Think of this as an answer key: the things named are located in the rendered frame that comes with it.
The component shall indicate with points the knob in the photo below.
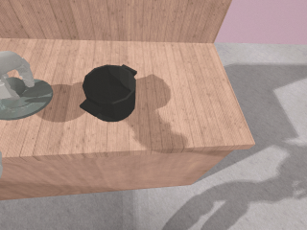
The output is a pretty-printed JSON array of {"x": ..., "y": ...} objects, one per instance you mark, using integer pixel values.
[{"x": 16, "y": 84}]

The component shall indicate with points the lid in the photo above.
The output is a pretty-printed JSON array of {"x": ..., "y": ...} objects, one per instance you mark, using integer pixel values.
[{"x": 31, "y": 101}]

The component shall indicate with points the pot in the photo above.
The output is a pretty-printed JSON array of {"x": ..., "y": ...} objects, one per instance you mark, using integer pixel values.
[{"x": 110, "y": 92}]

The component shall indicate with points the table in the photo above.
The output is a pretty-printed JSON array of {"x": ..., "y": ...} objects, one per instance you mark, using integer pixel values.
[{"x": 186, "y": 117}]

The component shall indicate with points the robot left hand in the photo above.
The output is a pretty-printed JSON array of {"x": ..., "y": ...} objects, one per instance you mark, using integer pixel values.
[{"x": 12, "y": 61}]

